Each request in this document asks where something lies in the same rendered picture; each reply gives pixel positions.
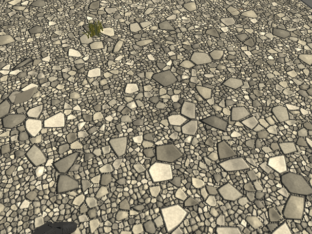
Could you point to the left robot hand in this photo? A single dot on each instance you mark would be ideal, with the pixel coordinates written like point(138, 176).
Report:
point(61, 227)

